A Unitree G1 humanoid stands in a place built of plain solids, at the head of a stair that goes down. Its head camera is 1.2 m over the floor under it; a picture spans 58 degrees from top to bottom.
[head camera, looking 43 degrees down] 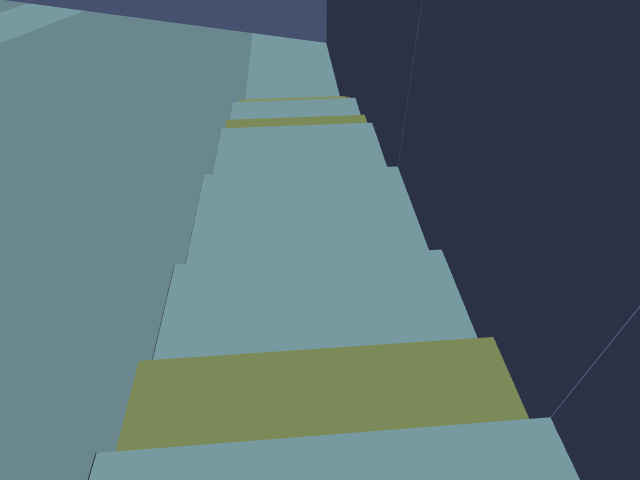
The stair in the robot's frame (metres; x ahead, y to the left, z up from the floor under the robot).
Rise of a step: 0.12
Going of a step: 0.46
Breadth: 1.25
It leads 4 degrees to the left of straight ahead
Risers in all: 3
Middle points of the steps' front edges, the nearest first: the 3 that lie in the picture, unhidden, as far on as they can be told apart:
0.51 -0.03 0.00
0.85 0.00 -0.12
1.43 0.04 -0.24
